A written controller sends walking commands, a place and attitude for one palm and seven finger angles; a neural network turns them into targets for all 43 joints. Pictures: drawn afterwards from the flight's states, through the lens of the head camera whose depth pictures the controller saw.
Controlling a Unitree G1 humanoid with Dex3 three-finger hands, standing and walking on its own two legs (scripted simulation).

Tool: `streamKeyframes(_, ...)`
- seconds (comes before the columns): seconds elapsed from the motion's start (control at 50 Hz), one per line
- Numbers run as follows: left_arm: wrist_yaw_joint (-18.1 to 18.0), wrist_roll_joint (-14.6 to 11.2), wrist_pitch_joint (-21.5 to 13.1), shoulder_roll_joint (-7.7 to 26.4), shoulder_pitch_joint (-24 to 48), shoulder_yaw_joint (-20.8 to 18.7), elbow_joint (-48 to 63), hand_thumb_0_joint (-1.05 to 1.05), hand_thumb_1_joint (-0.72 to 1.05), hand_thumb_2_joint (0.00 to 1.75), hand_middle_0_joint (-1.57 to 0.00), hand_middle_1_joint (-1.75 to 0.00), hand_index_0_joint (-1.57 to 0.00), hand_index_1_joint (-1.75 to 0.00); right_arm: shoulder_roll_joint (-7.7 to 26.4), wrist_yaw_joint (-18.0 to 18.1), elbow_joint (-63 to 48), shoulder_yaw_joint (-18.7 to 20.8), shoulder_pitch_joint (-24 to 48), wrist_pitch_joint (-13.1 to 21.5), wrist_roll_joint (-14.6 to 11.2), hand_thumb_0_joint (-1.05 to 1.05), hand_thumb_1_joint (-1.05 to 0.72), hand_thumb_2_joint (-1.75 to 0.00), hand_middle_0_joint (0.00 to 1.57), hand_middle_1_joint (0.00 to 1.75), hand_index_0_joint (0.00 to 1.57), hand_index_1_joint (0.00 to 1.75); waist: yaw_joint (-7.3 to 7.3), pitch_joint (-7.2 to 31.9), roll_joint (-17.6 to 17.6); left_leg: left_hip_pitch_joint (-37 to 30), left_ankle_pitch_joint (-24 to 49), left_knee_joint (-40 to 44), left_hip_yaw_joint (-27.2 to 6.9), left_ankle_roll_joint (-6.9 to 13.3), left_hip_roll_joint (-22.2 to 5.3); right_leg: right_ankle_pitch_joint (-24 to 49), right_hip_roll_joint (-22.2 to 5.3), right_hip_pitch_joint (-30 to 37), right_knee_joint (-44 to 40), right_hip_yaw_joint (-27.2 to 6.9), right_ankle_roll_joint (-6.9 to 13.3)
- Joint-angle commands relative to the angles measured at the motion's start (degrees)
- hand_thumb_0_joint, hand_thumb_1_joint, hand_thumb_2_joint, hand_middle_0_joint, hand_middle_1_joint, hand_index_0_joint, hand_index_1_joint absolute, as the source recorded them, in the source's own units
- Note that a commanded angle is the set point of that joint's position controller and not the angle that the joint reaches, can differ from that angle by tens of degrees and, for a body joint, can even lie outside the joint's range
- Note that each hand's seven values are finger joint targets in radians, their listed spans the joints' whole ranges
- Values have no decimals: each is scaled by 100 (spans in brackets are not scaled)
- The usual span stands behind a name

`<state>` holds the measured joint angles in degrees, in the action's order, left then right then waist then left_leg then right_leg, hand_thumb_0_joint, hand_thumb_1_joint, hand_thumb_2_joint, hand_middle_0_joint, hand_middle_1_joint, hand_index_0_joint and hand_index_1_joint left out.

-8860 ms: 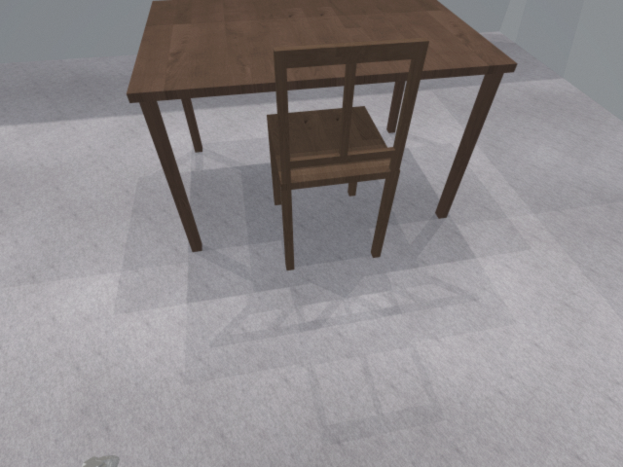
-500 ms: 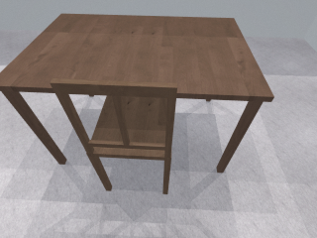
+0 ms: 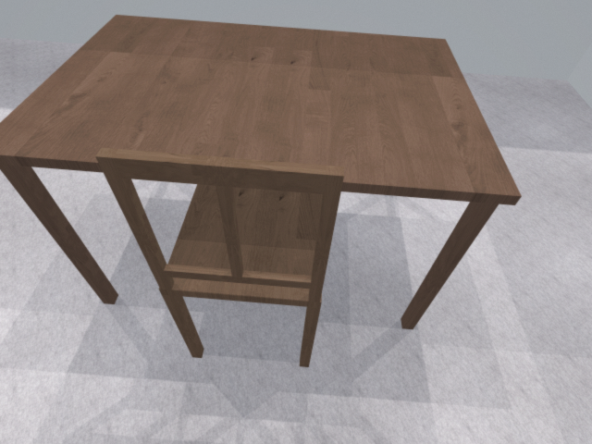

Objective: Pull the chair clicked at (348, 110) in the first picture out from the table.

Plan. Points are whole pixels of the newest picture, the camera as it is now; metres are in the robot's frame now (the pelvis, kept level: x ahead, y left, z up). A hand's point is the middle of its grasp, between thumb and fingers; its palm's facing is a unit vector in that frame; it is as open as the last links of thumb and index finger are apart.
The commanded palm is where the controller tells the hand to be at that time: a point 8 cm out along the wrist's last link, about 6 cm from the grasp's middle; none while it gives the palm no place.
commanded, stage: look again from close up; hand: left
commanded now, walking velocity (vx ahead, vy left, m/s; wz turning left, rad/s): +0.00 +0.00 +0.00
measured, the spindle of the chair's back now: (231, 234) +0.50 +0.16 -0.08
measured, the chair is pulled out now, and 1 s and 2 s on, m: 0.00 0.00 0.00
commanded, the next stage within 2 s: raise the hand toward the chair's back in 0.54 s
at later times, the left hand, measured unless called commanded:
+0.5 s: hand out of the picture +0.00 +0.18 -0.18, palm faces +0.03 -0.98 -0.19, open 7.4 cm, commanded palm none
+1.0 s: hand (190, 408) +0.17 +0.15 -0.04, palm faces -0.05 -1.00 -0.03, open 8.7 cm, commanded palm +0.12 +0.23 -0.06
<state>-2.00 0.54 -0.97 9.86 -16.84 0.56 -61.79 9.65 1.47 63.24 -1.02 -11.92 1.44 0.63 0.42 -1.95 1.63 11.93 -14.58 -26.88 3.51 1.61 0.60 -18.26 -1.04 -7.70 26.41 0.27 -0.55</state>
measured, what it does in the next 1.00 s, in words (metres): lowers itself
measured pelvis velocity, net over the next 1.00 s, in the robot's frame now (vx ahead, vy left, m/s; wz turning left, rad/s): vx -0.05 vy -0.03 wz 0.02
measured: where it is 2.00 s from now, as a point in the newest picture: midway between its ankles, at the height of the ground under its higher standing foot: outside the picture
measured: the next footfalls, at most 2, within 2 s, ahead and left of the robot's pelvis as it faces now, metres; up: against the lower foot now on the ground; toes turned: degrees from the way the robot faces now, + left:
none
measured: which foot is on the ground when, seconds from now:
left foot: down 0.00-1.00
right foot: down 0.00-1.00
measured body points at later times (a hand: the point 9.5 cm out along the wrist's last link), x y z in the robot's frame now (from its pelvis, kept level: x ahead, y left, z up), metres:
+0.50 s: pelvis +0.00 +0.00 +0.00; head +0.01 +0.01 +0.45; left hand +0.00 +0.23 -0.16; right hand +0.03 -0.23 -0.15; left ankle +0.00 +0.10 -0.74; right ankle -0.05 -0.12 -0.74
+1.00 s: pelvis -0.05 -0.03 -0.09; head +0.00 -0.03 +0.36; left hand +0.17 +0.21 -0.04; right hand +0.16 -0.29 -0.13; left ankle +0.00 +0.10 -0.74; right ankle -0.05 -0.13 -0.74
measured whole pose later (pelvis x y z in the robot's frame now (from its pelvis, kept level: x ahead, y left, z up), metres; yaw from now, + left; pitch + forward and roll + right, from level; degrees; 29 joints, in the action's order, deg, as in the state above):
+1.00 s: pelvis -0.05 -0.03 -0.09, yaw +1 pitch +14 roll +1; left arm 21.2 -16.1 -28.3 12.5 -18.2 -10.7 -8.3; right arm 15.5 -1.0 32.0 4.3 -10.0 18.9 -0.7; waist -1.1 9.4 1.9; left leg 51.6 -26.5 -64.5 1.5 -0.7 -1.6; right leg -33.3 0.2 -47.9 67.3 2.0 2.6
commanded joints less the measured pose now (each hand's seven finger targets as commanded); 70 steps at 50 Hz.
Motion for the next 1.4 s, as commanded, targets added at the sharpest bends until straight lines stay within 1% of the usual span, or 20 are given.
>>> streamKeyframes(0.0, -48, 17, -83, 603, -396, -83, 95, 0, 90, 90, -20, -30, -20, -30, 669, 12, -130, 132, -257, 77, -21, 0, -90, -90, 20, 30, 20, 30, -45, 73, -225, -348, 1464, 401, -569, 63, -599, 1519, -471, -310, -373, -386, 160)
streamKeyframes(0.6, -52, 15, -48, 520, -490, -83, -54, 0, 90, 90, -20, -30, -20, -30, 577, 29, 75, 89, -444, 71, -24, 0, -90, -90, 20, 30, 20, 30, -3, -151, -190, -293, 1185, 717, -623, 57, -599, 1148, -500, -249, -595, -323, 147)
streamKeyframes(0.62, -57, -12, -100, 1434, -32, -32, 469, 0, 90, 90, -20, -30, -20, -30, 1047, -13, -514, 239, -181, 24, 33, 0, -90, -90, 20, 30, 20, 30, -149, -523, -671, -293, 1489, 822, -742, 80, -292, 603, -123, -726, -190, -120, 287)
streamKeyframes(0.64, -187, -1087, -912, 1858, 3500, -807, 8316, 0, 88, 89, -20, -30, -20, -30, 1514, 240, -2313, 248, -241, 853, -367, 0, -90, -90, 20, 30, 20, 30, -737, 1275, -1098, -1127, 1954, 407, -432, -30, -97, 1209, 251, -1046, -211, 313, 267)
streamKeyframes(0.66, -270, -754, -467, 1150, 1024, -362, 6969, 0, 85, 88, -20, -29, -20, -29, 1229, 334, -2067, 252, -359, 1377, -287, 0, -90, -90, 20, 30, 20, 30, -257, 1644, -1533, -1894, 2937, 455, -317, -171, -333, 566, 258, -956, 359, 224, 308)
streamKeyframes(0.68, -354, -782, 47, 330, -187, -204, 5811, 0, 83, 87, -19, -29, -19, -29, 1036, 323, -1831, 250, -306, 1487, -306, 0, -90, -90, 20, 30, 20, 30, -436, 864, -571, -1011, 2551, 444, -496, -161, -439, 171, 261, -1414, 578, 335, 210)
streamKeyframes(0.72, -117, -849, -223, 195, -29, -286, 6126, 0, 78, 85, -19, -28, -19, -28, 1165, 259, -2241, 384, -188, 1713, -272, 0, -90, -90, 20, 30, 20, 30, -577, 302, 39, 98, 1303, -214, -579, 58, -199, 355, 244, -1876, 469, 519, 156)
streamKeyframes(0.74, -12, -913, -639, 381, 256, -517, 6400, 0, 76, 84, -19, -28, -19, -28, 1243, 192, -2452, 427, -231, 1898, -118, 0, -90, -90, 20, 30, 20, 30, -590, 728, 124, 545, 815, -643, -662, 3, -110, 433, 184, -2140, 755, 579, 150)
streamKeyframes(0.78, 367, -975, -1413, 299, -700, -738, 6012, 0, 71, 82, -18, -27, -18, -27, 1164, 37, -2788, 568, -110, 2091, 63, 0, -90, -90, 20, 30, 20, 30, -225, 1458, 320, 1208, 798, -1399, -669, -93, -48, 366, 228, -2592, 1520, 588, 173)
streamKeyframes(0.82, 1022, -1311, -2147, 110, -1942, -1004, 5167, 0, 67, 80, -18, -26, -18, -26, 1054, -175, -3179, 619, 140, 2154, -12, 0, -90, -90, 20, 30, 20, 30, 246, 1356, 553, 2123, 556, -2048, -509, -161, 10, 421, 191, -2958, 2187, 445, 233)
streamKeyframes(0.84, 1424, -1509, -2610, 9, -1891, -943, 5192, 0, 64, 79, -17, -26, -17, -26, 1069, -263, -3298, 612, 237, 2174, -28, 0, -90, -90, 20, 30, 20, 30, 241, 1396, 550, 2589, 321, -2444, -446, -195, 24, 403, 136, -3235, 2541, 334, 234)
streamKeyframes(0.88, 2205, -1680, -3409, 586, -1569, -1440, 5276, 0, 60, 77, -17, -25, -17, -25, 1123, -344, -3594, 687, 377, 2201, -79, 0, -90, -90, 20, 30, 20, 30, 290, 1675, 327, 3433, -40, -3155, -399, -238, 67, 370, 31, -3499, 3046, -134, 235)
streamKeyframes(0.92, 2477, -1693, -3110, 1165, -1635, -2019, 5144, 0, 55, 75, -16, -25, -16, -25, 1173, -343, -3915, 751, 551, 2029, -189, 0, -90, -90, 20, 30, 20, 30, 505, 1623, -63, 3923, -814, -3170, -204, -211, 133, -1052, 28, -3600, 2922, -417, 300)
streamKeyframes(0.94, 2573, -1883, -2842, 1071, -1343, -1809, 5740, 0, 53, 74, -16, -24, -16, -24, 1238, -281, -4201, 738, 624, 1971, -233, 0, -90, -90, 20, 30, 20, 30, 474, 1468, -88, 4047, -1210, -3246, -151, -180, 172, -1756, -20, -3650, 2699, -588, 262)
streamKeyframes(0.98, 2456, -2041, -2448, 1287, -923, -2084, 6489, 0, 48, 72, -16, -23, -16, -23, 1151, -102, -4338, 703, 401, 1894, -262, 0, -90, -90, 20, 30, 20, 30, 348, 1899, 193, 3952, -1013, -3547, -266, -78, 138, -1535, -65, -3397, 2567, -856, 118)
streamKeyframes(1.0, 2333, -2021, -2434, 1303, -529, -2032, 7047, 0, 46, 71, -16, -23, -16, -23, 1113, -35, -4368, 673, 317, 1885, -235, 0, -90, -90, 20, 30, 20, 30, 249, 2065, -98, 3796, -819, -3642, -345, -54, 90, -1171, -50, -3515, 2638, -884, 59)
streamKeyframes(1.06, 2029, -1920, -2777, 1378, 313, -1834, 8088, 0, 39, 68, -15, -22, -15, -22, 1072, 125, -4137, 611, 101, 1914, -161, 0, -90, -90, 20, 30, 20, 30, -61, 2084, -617, 3552, -493, -3877, -497, -20, -28, -467, 73, -3858, 2857, -726, 38)
streamKeyframes(1.14, 2264, -1891, -3078, 1287, 732, -1511, 7686, 0, 29, 64, -14, -20, -14, -20, 1138, 337, -3604, 527, 7, 2088, -140, 0, -90, -90, 20, 30, 20, 30, -388, 1972, -253, 3796, -432, -4203, -636, 13, -114, -151, 107, -4171, 2962, -703, -31)
streamKeyframes(1.3, 2611, -2187, -2004, 1590, -25, -2243, 7000, 0, 11, 56, -12, -18, -12, -18, 1066, 465, -3576, 487, 326, 2020, -230, 0, -90, -90, 20, 30, 20, 30, 149, 2699, -72, 3950, -375, -4016, -672, -57, -50, -182, -151, -3214, 2765, -972, -154)
streamKeyframes(1.38, 2340, -2167, -2046, 1414, -146, -2225, 7036, 0, 1, 52, -11, -16, -11, -16, 1000, 413, -3578, 500, 357, 1973, -188, 0, -90, -90, 20, 30, 20, 30, 147, 2503, 82, 3854, -228, -3823, -701, -92, -51, 123, -64, -3327, 2863, -704, -138)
